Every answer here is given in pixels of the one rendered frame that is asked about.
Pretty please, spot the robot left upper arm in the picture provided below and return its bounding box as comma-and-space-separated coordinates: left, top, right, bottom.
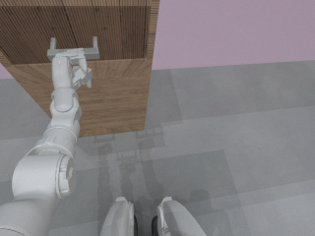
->
0, 153, 77, 236

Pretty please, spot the robot thigh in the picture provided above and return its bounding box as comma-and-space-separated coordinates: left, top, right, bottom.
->
98, 201, 134, 236
157, 200, 207, 236

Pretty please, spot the left robot thigh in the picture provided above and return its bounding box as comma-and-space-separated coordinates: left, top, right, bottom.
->
98, 201, 134, 236

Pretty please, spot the cabinet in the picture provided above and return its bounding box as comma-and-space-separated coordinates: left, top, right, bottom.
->
0, 0, 160, 138

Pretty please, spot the drawer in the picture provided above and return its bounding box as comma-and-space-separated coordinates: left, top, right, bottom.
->
0, 6, 150, 65

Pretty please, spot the left robot hand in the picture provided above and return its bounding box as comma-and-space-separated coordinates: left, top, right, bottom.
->
51, 47, 93, 91

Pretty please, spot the right robot thigh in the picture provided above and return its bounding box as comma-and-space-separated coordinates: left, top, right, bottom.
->
157, 200, 207, 236

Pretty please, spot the handle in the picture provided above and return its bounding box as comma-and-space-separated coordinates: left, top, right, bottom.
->
47, 36, 100, 62

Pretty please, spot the robot left forearm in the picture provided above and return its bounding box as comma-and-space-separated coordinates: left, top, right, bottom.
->
12, 88, 82, 196

